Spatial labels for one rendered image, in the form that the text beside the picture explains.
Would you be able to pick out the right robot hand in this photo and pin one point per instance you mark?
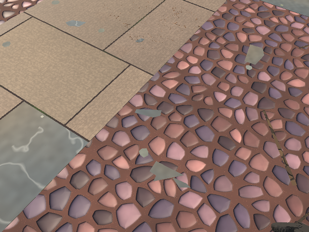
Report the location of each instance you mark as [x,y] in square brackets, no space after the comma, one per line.
[289,227]

